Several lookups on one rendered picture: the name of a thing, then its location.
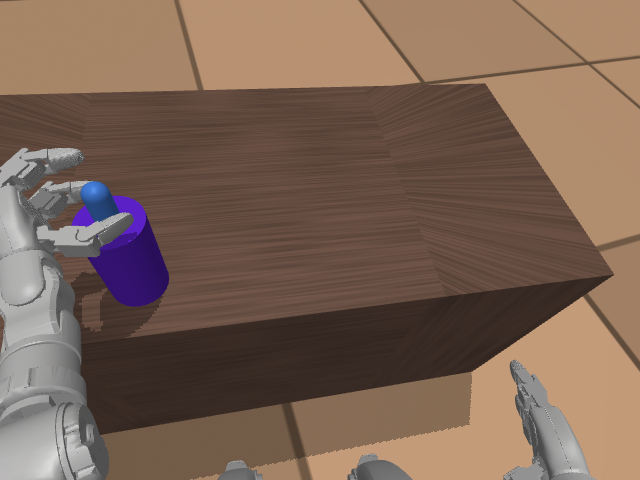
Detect left robot arm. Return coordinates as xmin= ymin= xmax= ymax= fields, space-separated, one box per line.
xmin=0 ymin=250 xmax=109 ymax=480

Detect right robot hand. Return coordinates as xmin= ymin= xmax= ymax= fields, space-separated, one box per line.
xmin=503 ymin=360 xmax=591 ymax=480

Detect bottle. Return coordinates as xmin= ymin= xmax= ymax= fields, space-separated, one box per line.
xmin=72 ymin=181 xmax=169 ymax=307

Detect left robot hand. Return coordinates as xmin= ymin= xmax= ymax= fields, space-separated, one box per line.
xmin=0 ymin=148 xmax=134 ymax=260

